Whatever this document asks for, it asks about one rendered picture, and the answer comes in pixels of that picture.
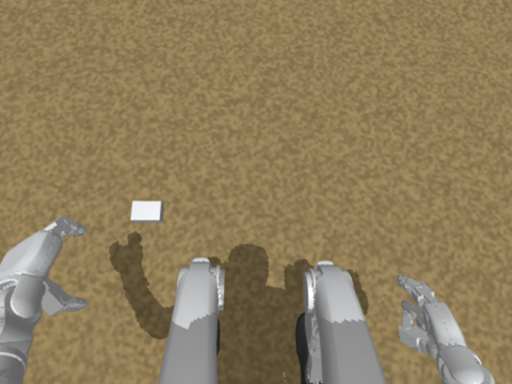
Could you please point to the small box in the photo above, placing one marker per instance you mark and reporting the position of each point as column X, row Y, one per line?
column 147, row 211

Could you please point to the left robot arm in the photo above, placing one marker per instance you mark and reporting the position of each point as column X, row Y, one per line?
column 20, row 310

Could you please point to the right robot arm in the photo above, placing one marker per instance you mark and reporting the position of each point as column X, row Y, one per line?
column 460, row 365

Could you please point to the right robot foot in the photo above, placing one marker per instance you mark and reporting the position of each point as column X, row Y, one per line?
column 302, row 348

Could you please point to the left robot hand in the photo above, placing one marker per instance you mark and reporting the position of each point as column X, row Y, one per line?
column 35, row 255

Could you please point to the right robot hand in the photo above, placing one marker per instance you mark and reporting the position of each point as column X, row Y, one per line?
column 436, row 326

